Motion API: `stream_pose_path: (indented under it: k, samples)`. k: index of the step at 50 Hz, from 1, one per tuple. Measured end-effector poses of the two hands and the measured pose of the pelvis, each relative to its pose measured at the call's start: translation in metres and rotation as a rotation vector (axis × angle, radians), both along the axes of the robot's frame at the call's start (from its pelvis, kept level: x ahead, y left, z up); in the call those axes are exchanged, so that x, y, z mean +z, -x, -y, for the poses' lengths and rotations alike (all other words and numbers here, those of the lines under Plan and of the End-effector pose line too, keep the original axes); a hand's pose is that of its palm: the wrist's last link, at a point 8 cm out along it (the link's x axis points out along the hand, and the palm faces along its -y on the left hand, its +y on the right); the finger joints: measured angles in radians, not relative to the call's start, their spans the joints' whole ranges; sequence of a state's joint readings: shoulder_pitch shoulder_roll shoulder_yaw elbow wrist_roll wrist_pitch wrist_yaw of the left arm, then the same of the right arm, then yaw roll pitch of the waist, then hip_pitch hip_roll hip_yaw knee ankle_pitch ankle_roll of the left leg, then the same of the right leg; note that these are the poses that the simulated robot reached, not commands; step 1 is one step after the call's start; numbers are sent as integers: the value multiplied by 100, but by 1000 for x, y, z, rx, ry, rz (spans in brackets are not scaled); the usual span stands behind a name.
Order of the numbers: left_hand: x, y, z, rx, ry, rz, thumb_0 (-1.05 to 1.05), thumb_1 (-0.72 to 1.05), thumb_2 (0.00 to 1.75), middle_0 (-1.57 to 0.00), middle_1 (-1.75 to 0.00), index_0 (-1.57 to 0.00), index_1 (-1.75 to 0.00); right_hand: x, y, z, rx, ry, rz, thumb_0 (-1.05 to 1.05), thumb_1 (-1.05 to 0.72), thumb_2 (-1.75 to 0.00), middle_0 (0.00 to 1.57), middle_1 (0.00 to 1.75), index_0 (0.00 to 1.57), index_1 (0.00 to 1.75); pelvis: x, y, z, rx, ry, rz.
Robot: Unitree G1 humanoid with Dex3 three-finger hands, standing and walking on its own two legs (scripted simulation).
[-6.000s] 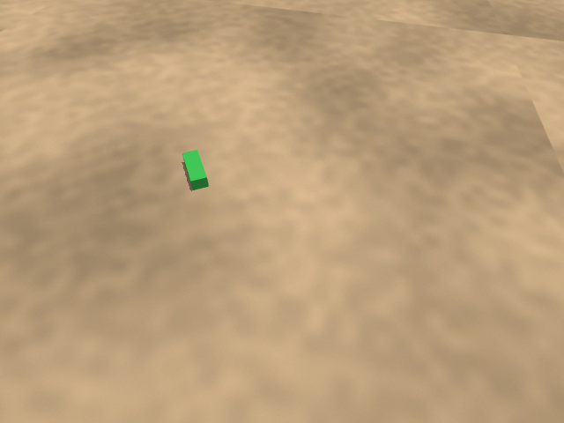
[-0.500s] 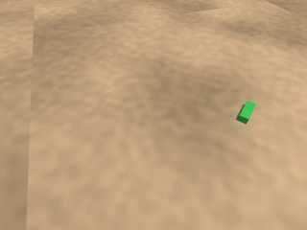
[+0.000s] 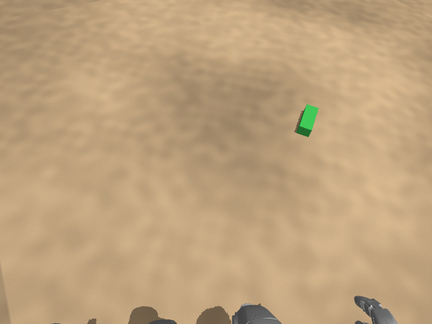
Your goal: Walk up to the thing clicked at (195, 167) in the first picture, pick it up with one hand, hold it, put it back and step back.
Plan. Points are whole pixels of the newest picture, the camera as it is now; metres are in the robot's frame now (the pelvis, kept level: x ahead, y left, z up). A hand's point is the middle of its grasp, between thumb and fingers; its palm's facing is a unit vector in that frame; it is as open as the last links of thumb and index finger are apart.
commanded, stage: walk up
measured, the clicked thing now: (307, 120) +1.32 -0.62 -0.74
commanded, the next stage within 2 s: stand in 1.58 s
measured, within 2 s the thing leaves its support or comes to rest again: neither
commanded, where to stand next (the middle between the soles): +0.05 -0.02 m, yaw -26 degrees
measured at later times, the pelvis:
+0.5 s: pelvis +0.01 -0.01 +0.00, yaw -14 degrees
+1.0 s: pelvis +0.00 -0.02 -0.02, yaw -23 degrees
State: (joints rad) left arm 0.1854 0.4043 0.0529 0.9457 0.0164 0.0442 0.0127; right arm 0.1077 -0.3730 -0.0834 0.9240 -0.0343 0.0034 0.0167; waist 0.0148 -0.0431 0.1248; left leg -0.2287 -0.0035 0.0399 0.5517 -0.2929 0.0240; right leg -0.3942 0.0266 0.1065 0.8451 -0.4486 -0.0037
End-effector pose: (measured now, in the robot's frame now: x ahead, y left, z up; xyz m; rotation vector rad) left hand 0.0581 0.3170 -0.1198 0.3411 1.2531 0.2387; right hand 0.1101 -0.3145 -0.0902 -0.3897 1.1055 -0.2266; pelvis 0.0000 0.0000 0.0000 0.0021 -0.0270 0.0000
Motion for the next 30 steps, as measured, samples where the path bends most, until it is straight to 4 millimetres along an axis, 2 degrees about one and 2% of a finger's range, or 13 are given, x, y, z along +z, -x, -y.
stream_pose_path:
  k: [4,8,15,23,27,30]
  samples:
    - [6,-19,-2,-63,14,11,1,90,90,-20,-29,-20,-30,6,30,-1,-54,1,-16,1,-90,-90,20,30,20,30,6,-1,-3,-45,14,0]
    - [12,-40,5,-144,14,9,1,90,90,-20,-29,-20,-30,2,59,4,-104,-8,-30,1,-90,-90,20,30,20,30,6,-1,-2,-91,17,4]
    - [16,-79,32,-260,-34,77,1,90,90,-20,-29,-20,-30,-28,103,26,-214,-42,-69,1,-90,-90,20,30,20,30,-11,-2,14,-159,24,18]
    - [30,-101,54,-325,-25,130,1,90,90,-20,-30,-20,-30,-30,113,18,-256,-81,-75,1,-91,-90,20,30,20,30,-3,-8,16,-238,-8,17]
    - [25,-111,53,-353,-10,139,1,90,90,-20,-30,-20,-30,-28,112,13,-268,-65,-60,1,-90,-90,20,30,20,30,-6,-12,11,-265,-7,14]
    - [13,-121,47,-365,7,139,1,90,90,-20,-30,-20,-30,-26,111,9,-282,-34,-36,1,-90,-90,20,30,20,30,-13,-15,2,-278,-4,14]
